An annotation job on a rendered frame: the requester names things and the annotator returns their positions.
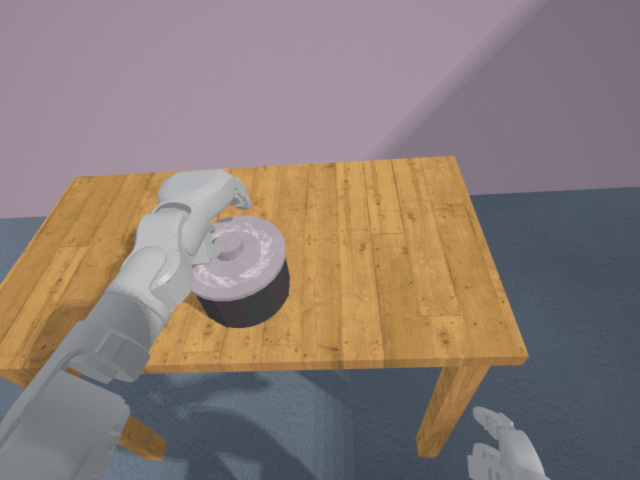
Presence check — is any right robot hand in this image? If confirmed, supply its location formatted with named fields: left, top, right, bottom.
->
left=467, top=406, right=545, bottom=480

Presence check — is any knob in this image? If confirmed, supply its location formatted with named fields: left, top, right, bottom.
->
left=214, top=232, right=244, bottom=260

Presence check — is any left robot forearm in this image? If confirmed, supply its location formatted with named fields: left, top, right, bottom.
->
left=0, top=197, right=209, bottom=450

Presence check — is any pot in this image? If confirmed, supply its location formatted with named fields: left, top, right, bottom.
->
left=196, top=257, right=290, bottom=328

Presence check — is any lid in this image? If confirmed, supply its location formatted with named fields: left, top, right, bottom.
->
left=191, top=216, right=286, bottom=301

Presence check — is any left robot hand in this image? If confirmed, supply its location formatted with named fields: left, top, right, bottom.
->
left=158, top=169, right=251, bottom=265

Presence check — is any left robot upper arm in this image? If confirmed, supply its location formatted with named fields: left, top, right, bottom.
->
left=0, top=370, right=130, bottom=480

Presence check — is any table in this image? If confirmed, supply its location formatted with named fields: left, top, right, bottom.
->
left=0, top=156, right=529, bottom=460

